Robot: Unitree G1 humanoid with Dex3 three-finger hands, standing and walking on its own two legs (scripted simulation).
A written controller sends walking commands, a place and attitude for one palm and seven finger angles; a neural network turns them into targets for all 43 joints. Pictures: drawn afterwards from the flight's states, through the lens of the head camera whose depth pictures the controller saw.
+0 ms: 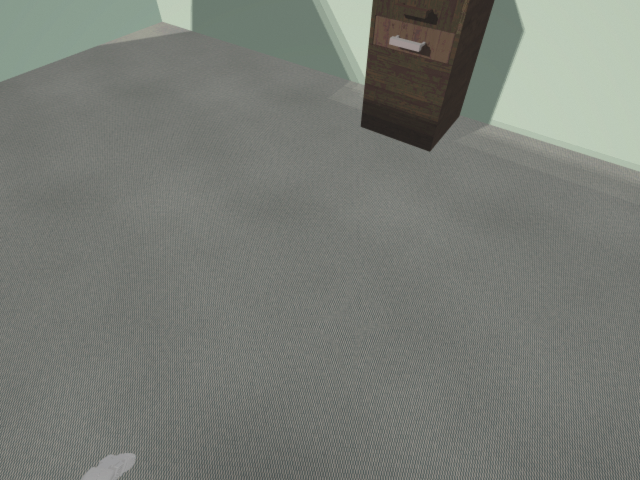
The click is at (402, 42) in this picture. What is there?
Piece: drawer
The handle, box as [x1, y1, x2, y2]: [389, 35, 425, 51]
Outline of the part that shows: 389,41 390,44 417,51 420,50 420,48 425,42 418,43 399,38 398,35 394,37 392,36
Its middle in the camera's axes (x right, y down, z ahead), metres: +0.40 -0.91 +1.78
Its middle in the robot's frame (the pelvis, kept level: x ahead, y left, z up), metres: +1.94 -0.31 -0.23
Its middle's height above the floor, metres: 0.54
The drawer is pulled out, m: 0.00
